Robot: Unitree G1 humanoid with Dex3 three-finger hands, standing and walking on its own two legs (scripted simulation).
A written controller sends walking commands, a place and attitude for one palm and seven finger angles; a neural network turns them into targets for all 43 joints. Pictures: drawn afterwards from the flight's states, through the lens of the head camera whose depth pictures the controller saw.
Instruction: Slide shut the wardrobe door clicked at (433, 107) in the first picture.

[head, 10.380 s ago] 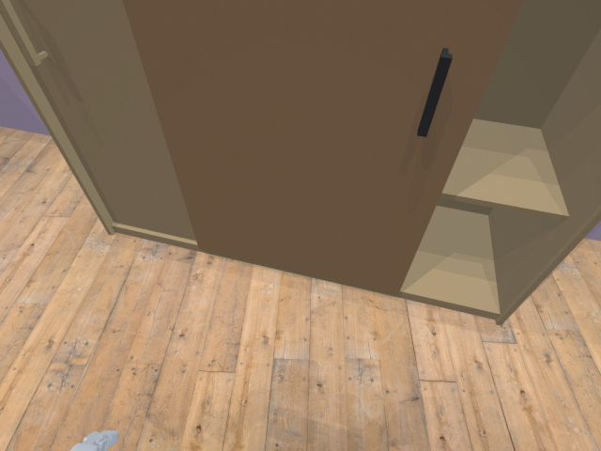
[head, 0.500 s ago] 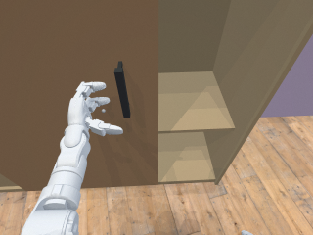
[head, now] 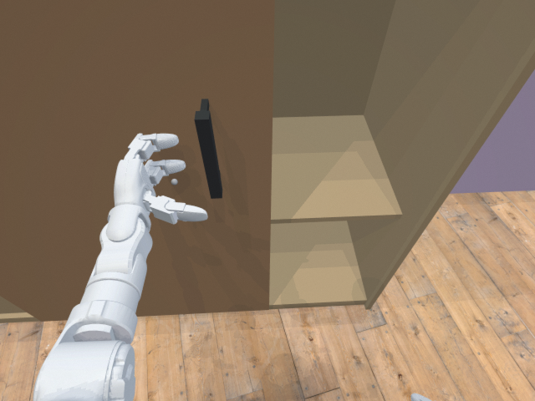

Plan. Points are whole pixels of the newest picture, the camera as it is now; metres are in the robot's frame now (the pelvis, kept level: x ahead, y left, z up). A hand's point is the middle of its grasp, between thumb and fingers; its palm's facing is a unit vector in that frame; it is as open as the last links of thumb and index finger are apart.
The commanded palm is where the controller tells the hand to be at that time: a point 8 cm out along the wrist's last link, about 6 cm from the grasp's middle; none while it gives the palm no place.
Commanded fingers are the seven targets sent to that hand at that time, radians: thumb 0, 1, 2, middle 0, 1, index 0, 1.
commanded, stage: feel for the door with the fingertips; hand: left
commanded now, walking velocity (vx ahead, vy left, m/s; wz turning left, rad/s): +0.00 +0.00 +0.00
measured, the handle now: (211, 151) +0.48 +0.10 +0.10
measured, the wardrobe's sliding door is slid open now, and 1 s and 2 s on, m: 0.37 0.37 0.37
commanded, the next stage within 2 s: slide the fingers in behind the handle in 0.62 s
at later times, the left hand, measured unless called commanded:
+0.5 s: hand (199, 176) +0.43 +0.11 +0.10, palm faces +0.08 -1.00 +0.01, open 14.0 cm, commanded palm +0.40 +0.17 +0.11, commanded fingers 0.00 -0.50 0.30 -0.30 -1.20 -0.30 -1.20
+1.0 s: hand (203, 174) +0.43 +0.11 +0.10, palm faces +0.07 -1.00 +0.01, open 13.9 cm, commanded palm +0.39 +0.16 +0.11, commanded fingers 0.00 -0.50 0.30 -0.30 -1.20 -0.30 -1.20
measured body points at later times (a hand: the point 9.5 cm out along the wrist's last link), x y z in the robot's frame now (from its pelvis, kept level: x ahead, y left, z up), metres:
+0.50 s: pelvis +0.00 +0.00 +0.00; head +0.03 +0.00 +0.45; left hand +0.42 +0.17 +0.10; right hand +0.09 -0.24 -0.12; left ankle +0.02 +0.08 -0.73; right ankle -0.02 -0.08 -0.73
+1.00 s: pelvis -0.01 +0.00 +0.00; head +0.03 -0.01 +0.45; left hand +0.42 +0.16 +0.11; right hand +0.06 -0.26 -0.13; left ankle +0.02 +0.08 -0.73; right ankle -0.02 -0.08 -0.73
